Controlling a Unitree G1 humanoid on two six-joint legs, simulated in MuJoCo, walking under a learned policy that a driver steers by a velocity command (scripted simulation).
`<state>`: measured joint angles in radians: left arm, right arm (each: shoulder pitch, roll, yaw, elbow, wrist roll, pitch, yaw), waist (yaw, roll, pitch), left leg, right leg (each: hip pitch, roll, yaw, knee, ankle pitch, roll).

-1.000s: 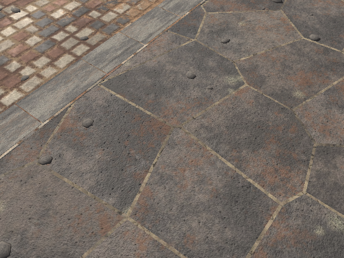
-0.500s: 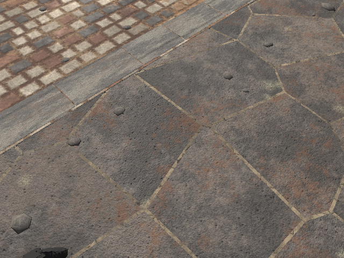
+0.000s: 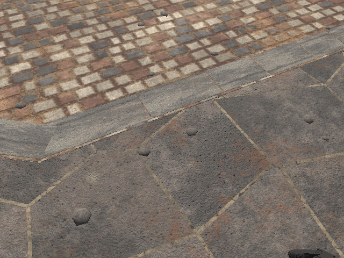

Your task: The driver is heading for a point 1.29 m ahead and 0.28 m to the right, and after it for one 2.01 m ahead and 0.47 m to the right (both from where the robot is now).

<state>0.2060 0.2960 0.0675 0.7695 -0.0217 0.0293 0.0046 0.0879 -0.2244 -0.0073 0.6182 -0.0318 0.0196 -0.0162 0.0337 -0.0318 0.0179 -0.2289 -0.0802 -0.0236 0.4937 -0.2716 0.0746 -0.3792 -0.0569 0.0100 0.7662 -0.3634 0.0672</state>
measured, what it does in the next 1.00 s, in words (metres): walks ahead: right foot, then left foot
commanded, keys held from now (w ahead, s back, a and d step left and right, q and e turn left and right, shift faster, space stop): e+shift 0.42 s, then shift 0.02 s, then q+shift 0.10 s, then w+q+shift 0.46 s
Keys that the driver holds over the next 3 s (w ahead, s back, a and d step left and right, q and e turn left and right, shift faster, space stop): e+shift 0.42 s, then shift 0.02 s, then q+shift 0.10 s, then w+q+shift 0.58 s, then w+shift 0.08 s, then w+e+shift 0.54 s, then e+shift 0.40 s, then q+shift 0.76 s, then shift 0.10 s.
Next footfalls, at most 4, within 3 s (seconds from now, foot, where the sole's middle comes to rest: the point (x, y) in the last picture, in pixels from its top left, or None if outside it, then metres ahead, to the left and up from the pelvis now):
0.14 right None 0.02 -0.13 -0.77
0.68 left None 0.14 0.05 -0.77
1.08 right None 0.45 -0.27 -0.77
1.48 left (162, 185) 0.81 0.08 -0.77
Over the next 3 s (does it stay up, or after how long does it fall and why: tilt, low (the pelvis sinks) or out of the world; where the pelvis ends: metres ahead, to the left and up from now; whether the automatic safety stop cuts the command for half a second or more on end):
stays up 1.26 -0.21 0.00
